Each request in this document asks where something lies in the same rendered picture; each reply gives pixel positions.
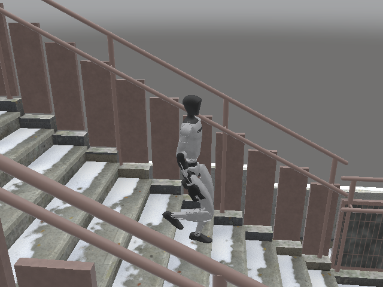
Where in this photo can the left robot foot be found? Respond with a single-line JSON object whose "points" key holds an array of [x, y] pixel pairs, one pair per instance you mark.
{"points": [[201, 238]]}

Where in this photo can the robot right upper arm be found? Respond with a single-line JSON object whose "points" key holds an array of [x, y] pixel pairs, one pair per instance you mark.
{"points": [[185, 133]]}

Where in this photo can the robot right forearm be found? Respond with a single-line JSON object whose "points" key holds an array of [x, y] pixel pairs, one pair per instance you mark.
{"points": [[181, 159]]}

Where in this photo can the robot head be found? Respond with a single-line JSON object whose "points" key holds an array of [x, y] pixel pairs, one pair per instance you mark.
{"points": [[192, 105]]}

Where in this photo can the right robot hand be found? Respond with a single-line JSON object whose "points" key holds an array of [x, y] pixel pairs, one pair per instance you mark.
{"points": [[195, 191]]}

